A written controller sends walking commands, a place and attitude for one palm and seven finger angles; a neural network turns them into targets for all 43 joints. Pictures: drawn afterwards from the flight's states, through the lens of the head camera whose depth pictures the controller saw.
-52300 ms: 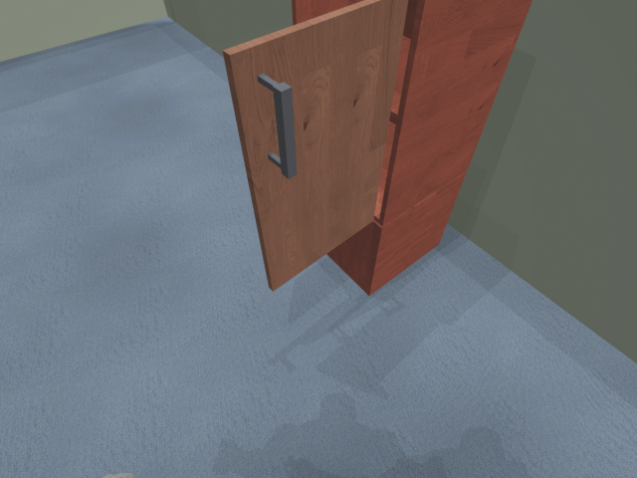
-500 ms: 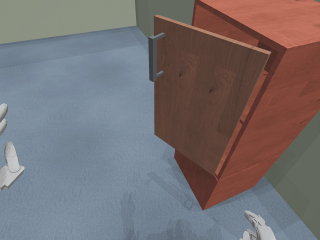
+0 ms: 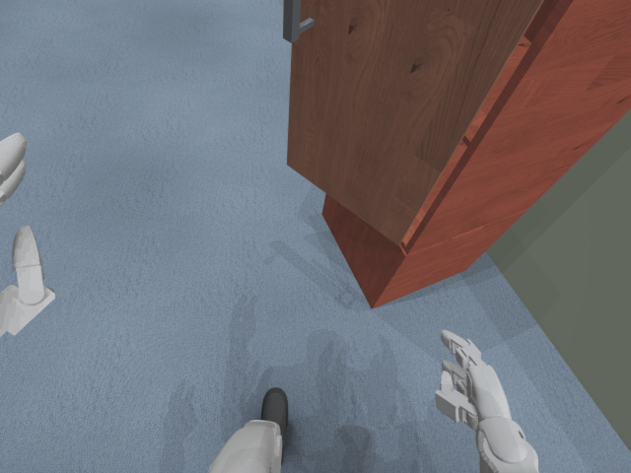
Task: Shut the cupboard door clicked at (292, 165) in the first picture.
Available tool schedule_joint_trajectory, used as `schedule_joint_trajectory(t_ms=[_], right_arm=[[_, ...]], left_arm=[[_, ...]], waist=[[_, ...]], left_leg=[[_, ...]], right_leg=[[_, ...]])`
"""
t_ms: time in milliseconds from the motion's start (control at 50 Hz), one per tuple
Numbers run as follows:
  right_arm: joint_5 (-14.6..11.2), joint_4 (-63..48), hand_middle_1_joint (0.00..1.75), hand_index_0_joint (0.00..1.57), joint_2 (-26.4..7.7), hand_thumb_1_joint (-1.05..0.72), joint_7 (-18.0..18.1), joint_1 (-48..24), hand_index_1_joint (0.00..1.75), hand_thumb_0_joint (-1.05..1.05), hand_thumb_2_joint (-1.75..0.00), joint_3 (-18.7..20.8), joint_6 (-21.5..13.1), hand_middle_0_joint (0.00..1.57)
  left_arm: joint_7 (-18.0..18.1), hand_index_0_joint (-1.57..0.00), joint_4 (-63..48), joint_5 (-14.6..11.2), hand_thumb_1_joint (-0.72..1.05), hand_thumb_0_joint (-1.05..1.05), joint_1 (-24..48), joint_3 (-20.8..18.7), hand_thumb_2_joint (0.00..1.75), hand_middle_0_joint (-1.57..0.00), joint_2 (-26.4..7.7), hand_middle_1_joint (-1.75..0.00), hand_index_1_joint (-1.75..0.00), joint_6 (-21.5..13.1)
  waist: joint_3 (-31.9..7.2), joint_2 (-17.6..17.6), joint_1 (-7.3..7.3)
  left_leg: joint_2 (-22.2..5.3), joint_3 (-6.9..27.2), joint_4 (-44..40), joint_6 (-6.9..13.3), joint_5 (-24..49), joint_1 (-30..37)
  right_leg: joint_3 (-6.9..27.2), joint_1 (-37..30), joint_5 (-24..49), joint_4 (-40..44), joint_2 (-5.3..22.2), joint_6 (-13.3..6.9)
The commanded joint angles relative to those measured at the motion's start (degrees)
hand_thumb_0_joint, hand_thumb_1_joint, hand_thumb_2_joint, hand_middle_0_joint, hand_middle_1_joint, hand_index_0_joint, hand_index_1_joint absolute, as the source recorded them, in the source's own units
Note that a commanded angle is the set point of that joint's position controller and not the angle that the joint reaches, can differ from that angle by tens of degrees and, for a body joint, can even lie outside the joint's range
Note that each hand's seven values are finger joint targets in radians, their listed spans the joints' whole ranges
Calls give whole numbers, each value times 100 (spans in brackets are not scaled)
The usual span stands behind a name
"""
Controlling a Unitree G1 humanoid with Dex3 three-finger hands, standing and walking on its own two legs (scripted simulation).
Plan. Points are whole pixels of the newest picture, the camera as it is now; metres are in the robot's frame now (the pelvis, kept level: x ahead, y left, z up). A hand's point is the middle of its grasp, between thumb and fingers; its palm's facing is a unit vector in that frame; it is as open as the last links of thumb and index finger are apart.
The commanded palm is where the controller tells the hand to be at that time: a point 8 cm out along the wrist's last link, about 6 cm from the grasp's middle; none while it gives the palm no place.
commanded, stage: stop stepping back and stand still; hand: left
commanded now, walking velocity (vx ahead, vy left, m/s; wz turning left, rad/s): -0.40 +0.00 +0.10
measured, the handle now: out of the picture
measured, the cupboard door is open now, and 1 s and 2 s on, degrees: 26 26 26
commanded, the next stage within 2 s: let the arm hang, fingers relaxed in 1.54 s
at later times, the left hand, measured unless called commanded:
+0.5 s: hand out of the picture +0.08 +0.28 +0.15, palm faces +0.40 -0.83 -0.39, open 7.4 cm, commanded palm +0.01 +0.33 +0.20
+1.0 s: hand out of the picture +0.07 +0.32 +0.18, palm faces +0.48 -0.80 -0.36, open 7.4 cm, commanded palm +0.00 +0.37 +0.20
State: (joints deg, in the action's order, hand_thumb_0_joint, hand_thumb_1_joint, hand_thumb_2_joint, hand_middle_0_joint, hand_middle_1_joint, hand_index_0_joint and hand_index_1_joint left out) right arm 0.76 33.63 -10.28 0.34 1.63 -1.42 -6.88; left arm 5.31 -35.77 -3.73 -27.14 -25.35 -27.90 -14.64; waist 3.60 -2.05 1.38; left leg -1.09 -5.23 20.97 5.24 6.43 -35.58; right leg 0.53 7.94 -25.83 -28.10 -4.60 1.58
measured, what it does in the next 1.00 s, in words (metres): walks backwards: left foot, then left foot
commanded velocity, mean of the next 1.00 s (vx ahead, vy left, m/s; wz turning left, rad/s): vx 0.15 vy -0.01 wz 0.00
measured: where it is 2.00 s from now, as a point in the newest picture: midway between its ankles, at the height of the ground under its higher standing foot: outside the picture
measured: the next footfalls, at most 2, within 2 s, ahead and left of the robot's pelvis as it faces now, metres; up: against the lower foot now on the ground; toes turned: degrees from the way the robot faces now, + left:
left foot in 0.38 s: -0.08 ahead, +0.16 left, +0.00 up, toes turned +10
left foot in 0.92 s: -0.03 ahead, +0.18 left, +0.00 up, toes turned +9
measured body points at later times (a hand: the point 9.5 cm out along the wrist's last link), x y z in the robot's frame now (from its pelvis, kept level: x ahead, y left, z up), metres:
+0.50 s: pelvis -0.11 +0.02 +0.01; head -0.10 +0.05 +0.46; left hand +0.05 +0.32 +0.17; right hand +0.05 -0.22 -0.06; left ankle -0.12 +0.15 -0.72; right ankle -0.15 -0.11 -0.71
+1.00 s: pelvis -0.12 +0.06 +0.01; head -0.11 +0.10 +0.45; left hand +0.04 +0.36 +0.20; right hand +0.05 -0.18 -0.06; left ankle -0.07 +0.17 -0.72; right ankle -0.13 -0.06 -0.71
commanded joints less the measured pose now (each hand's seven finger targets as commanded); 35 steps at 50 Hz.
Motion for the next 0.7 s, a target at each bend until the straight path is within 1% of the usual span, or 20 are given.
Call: schedule_joint_trajectory(t_ms=[0, 40, 60, 80, 100, 140, 160, 220, 300, 340, 380, 400, 420, 440, 460, 540, 580, 620, 660, 680], right_arm=[[-44, -801, 30, 20, -801, -90, 0, 371, 30, 0, -90, 449, -162, 20], [-110, -995, 30, 20, -757, -90, 20, 175, 30, 0, -90, 427, 6, 20], [-241, -965, 30, 20, -671, -90, 53, 349, 30, 0, -90, 415, 119, 20], [-320, -932, 30, 20, -685, -90, 135, 453, 30, 0, -90, 435, 268, 20], [-355, -894, 30, 20, -705, -90, 216, 350, 30, 0, -90, 470, 368, 20], [-253, -647, 30, 20, -744, -90, 319, 98, 30, 0, -90, 507, 483, 20], [-184, -548, 30, 20, -737, -90, 379, 173, 30, 0, -90, 456, 476, 20], [-150, -439, 30, 20, -958, -90, 493, 281, 30, 0, -90, 312, 270, 20], [-201, -317, 30, 20, -973, -90, 539, 528, 30, 0, -90, 342, 131, 20], [-194, -504, 30, 20, -958, -90, 528, 529, 30, 0, -90, 397, 59, 20], [-185, -708, 30, 20, -1039, -90, 503, 657, 30, 0, -90, 452, 4, 20], [-156, -857, 30, 20, -934, -90, 461, 804, 30, 0, -90, 460, -27, 20], [-131, -866, 30, 20, -740, -90, 375, 858, 30, 0, -90, 354, -38, 20], [-98, -796, 30, 20, -678, -90, 306, 690, 30, 0, -90, 320, -63, 20], [-107, -787, 30, 20, -750, -90, 283, 695, 30, 0, -90, 379, -84, 20], [-123, -667, 30, 20, -848, -90, 360, 757, 30, 0, -90, 389, -74, 20], [-160, -586, 30, 20, -867, -90, 341, 822, 30, 0, -90, 379, -12, 20], [-180, -619, 30, 20, -871, -90, 357, 789, 30, 0, -90, 394, 155, 20], [-209, -672, 30, 20, -776, -90, 317, 707, 30, 0, -90, 397, 292, 20], [-200, -697, 30, 20, -846, -90, 284, 526, 30, 0, -90, 435, 299, 20]], left_arm=[[109, -20, -2014, -312, 90, 0, -1190, -1726, 90, -20, -1537, -30, -30, -441], [61, -20, -1877, -411, 90, 0, -1393, -2124, 90, -20, -1709, -30, -30, -478], [75, -20, -1616, -496, 90, 0, -1591, -2082, 90, -20, -1617, -30, -30, -456], [159, -20, -1302, -574, 90, 0, -1945, -2433, 90, -20, -1892, -30, -30, -339], [172, -20, -865, -571, 90, 0, -1861, -1958, 90, -20, -1379, -30, -30, -170], [278, -20, -151, -340, 90, 0, -1048, -1764, 90, -20, -1271, -30, -30, 133], [329, -20, 199, -253, 90, 0, -532, -1500, 90, -20, -1139, -30, -30, 273], [357, -20, 1256, 50, 90, 0, 1214, -217, 90, -20, -535, -30, -30, 433], [415, -20, 1319, 248, 90, 0, 2067, 840, 90, -20, 6, -30, -30, 511], [509, -20, 9, 248, 90, 0, 1585, 522, 90, -20, -318, -30, -30, 403], [602, -20, -1363, 215, 90, 0, 732, -534, 90, -20, -1286, -30, -30, 154], [605, -20, -1719, 210, 90, 0, 179, -798, 90, -20, -1310, -30, -30, 60], [553, -20, -2184, 139, 90, 0, -255, -965, 90, -20, -1387, -30, -30, -21], [506, -20, -2242, 112, 90, 0, -486, -1068, 90, -20, -1430, -30, -30, -46], [533, -20, -2347, 109, 90, 0, -489, -1127, 90, -20, -1399, -30, -30, -41], [608, -20, -1244, 7, 90, 0, -505, -1212, 90, -20, -1107, -30, -30, 38], [534, -20, -182, -20, 90, 0, -656, -1087, 90, -20, -825, -30, -30, 158], [498, -20, 507, 14, 90, 0, -515, -852, 90, -20, -668, -30, -30, 266], [486, -20, 735, 30, 90, 0, -397, -487, 90, -20, -519, -30, -30, 409], [496, -20, 738, 51, 90, 0, -258, -411, 90, -20, -434, -30, -30, 375]], waist=[[-3618, 1511, 162], [-3079, 1151, 160], [-2541, 290, -4], [-2120, -720, -32], [-1157, -1036, -173], [43, -350, -271], [488, 122, -323], [1342, 142, -332], [774, -473, -108], [32, -610, -87], [-1323, -46, -101], [-1883, 483, -146], [-2065, 1263, -143], [-1804, 1653, -72], [-1452, 1697, -70], [-897, 2028, -191], [-693, 1719, -194], [-386, 579, -180], [-19, -1369, -65], [131, -1222, -34]], left_leg=[[-1049, 1485, 367, -260, 2636, 4623], [-867, 1101, 476, -358, 953, 3673], [-336, 645, 1125, -492, -1148, 3377], [7, 567, 2123, -652, -2080, 3046], [186, 802, 3269, -715, -2461, 2388], [-214, 1302, 4388, -697, -2689, 1073], [-328, 1246, 4323, -693, -2720, 735], [-366, 755, 3055, -512, -3002, 975], [-15, 240, 1500, -269, -2641, 1351], [22, 217, 692, -193, -1832, 1965], [-448, 503, 538, -65, 406, 3059], [-585, 584, 892, 16, 1672, 3646], [-645, 918, 845, 65, 2501, 4020], [-945, 1259, 354, 68, 1916, 3771], [-1088, 1378, 197, 113, 1104, 3417], [-1243, 904, 87, 38, -1181, 2500], [-1128, 672, 95, -50, -2812, 1624], [-590, 394, 1058, -237, -4386, 438], [44, 209, 3606, -457, -3786, -300], [-32, 499, 4353, -477, -3776, -539]], right_leg=[[-195, 547, 170, 196, -87, 24], [-268, 223, 1085, 867, 141, 15], [46, 721, 1526, 1224, 804, -84], [385, 1511, 947, 1398, 1513, -271], [1253, 2377, -125, 1664, 2123, -689], [1822, 2962, -845, 1953, 2516, -1128], [1739, 2950, -1098, 2045, 2400, -1171], [1052, 2764, -720, 1804, 1965, -878], [735, 1036, 2011, 1085, 1736, -432], [433, 336, 3563, 469, 1493, -149], [-214, -104, 4456, -854, 952, 142], [-484, 156, 4223, -1296, 725, 50], [-579, 647, 2761, -1521, 497, -29], [-491, 960, 412, -1381, 373, -30], [-484, 932, -90, -1265, 326, -89], [-703, 619, 151, -518, 282, -126], [-684, 63, 531, 9, 263, -175], [442, -264, -275, 577, 748, -547], [3055, 301, -2040, 2088, 2316, -1361], [3183, 389, -1583, 2180, 2478, -1516]])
